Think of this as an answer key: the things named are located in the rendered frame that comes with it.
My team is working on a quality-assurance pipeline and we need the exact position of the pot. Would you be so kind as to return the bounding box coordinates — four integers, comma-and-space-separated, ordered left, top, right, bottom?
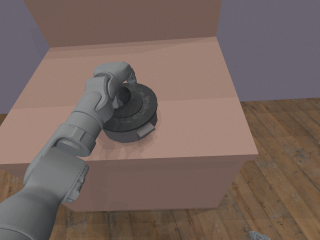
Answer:
103, 111, 158, 143

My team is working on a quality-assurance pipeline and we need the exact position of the robot left upper arm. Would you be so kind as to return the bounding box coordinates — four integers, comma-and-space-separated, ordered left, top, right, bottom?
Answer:
0, 146, 89, 240

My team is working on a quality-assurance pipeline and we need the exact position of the knob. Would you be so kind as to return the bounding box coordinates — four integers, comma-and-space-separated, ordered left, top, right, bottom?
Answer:
118, 86, 131, 104

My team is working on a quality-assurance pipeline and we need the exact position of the lid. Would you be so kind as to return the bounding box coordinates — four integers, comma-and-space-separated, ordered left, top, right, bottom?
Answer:
103, 82, 158, 133

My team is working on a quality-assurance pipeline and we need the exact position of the left robot forearm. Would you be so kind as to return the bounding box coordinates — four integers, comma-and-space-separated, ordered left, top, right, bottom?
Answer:
23, 71, 120, 186

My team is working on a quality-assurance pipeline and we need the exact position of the table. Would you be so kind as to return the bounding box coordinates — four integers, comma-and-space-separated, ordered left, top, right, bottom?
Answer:
0, 0, 259, 212

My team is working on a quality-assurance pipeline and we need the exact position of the left robot hand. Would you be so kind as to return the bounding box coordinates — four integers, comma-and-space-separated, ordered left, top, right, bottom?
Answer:
93, 61, 137, 109

